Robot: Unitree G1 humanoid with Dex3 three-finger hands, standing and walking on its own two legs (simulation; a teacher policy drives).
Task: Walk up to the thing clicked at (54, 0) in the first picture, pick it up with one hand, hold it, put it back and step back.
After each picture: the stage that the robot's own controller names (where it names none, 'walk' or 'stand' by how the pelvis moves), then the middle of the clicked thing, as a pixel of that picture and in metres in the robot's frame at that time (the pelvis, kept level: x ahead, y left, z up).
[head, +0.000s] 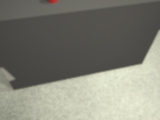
stand; out of the picture +1.02 +0.21 +0.01
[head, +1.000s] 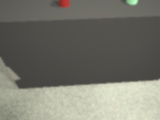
walk; out of the picture +0.93 +0.18 +0.01
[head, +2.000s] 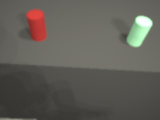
walk; (37, 26) +0.57 +0.21 +0.03
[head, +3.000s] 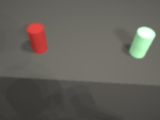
stand; (38, 39) +0.53 +0.21 +0.02
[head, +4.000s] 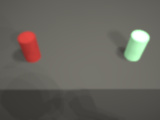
stand; (30, 47) +0.49 +0.23 +0.01
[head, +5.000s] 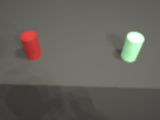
stand; (31, 46) +0.53 +0.23 +0.00
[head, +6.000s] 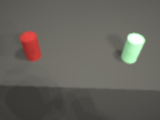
stand; (31, 47) +0.52 +0.23 +0.00
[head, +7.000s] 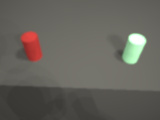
stand; (32, 47) +0.52 +0.23 +0.00
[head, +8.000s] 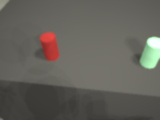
rise first; (50, 47) +0.52 +0.20 +0.01
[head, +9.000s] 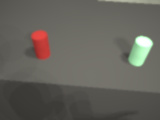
go down; (41, 45) +0.55 +0.19 +0.01
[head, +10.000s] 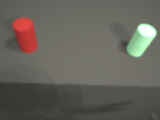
go down; (26, 36) +0.51 +0.19 +0.03
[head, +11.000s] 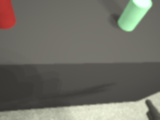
close in; (0, 8) +0.54 +0.20 +0.08
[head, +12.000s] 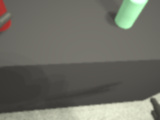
close; out of the picture +0.54 +0.21 +0.08
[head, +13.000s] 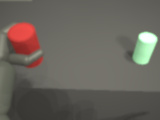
lift; (27, 46) +0.35 +0.16 +0.20
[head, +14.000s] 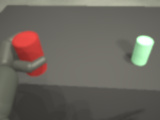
hold; (31, 54) +0.33 +0.16 +0.19
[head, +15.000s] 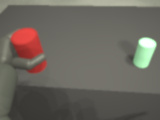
hold; (30, 51) +0.33 +0.16 +0.20
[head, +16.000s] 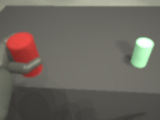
hold; (26, 56) +0.33 +0.17 +0.19
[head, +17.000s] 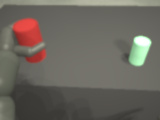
crouch; (31, 41) +0.37 +0.16 +0.20
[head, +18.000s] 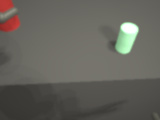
lower; (2, 9) +0.49 +0.21 +0.21
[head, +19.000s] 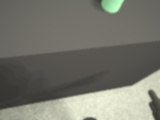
lower; out of the picture +0.56 +0.22 +0.10
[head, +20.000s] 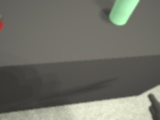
lower; out of the picture +0.53 +0.21 +0.08
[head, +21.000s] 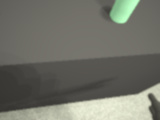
lower; out of the picture +0.53 +0.22 +0.09
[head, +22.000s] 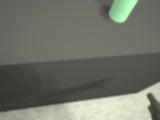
lower; out of the picture +0.54 +0.22 +0.09
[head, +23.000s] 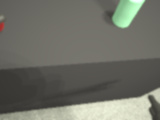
open; out of the picture +0.53 +0.22 +0.08
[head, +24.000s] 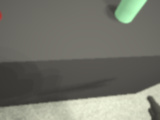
rise; out of the picture +0.53 +0.22 +0.09
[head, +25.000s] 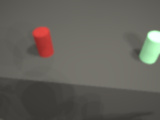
sink last; (43, 42) +0.52 +0.20 +0.04
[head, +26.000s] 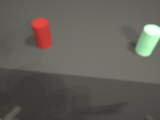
stand; (42, 34) +0.55 +0.20 +0.03
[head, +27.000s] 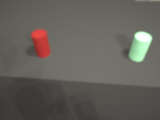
stand; (41, 44) +0.56 +0.21 +0.02
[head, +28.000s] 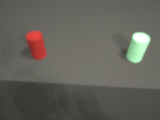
stand; (36, 45) +0.54 +0.22 +0.00
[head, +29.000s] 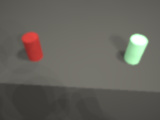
stand; (33, 47) +0.52 +0.23 +0.00
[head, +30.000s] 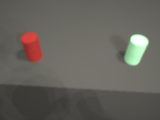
stand; (32, 47) +0.51 +0.23 +0.00
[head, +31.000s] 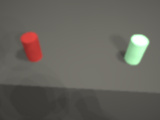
stand; (32, 47) +0.51 +0.23 +0.00
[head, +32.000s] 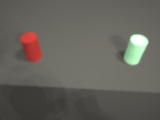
walk; (31, 47) +0.51 +0.23 +0.00
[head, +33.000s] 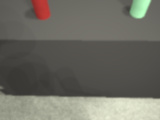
walk; (40, 5) +0.67 +0.22 +0.02
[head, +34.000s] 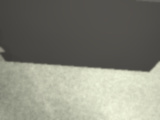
walk; out of the picture +0.95 +0.21 +0.03
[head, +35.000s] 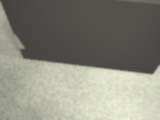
stand; out of the picture +1.16 +0.17 +0.03
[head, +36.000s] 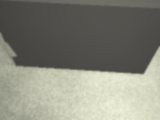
stand; out of the picture +1.16 +0.21 +0.00
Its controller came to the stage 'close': yes
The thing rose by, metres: 0.21
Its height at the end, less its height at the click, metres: +0.00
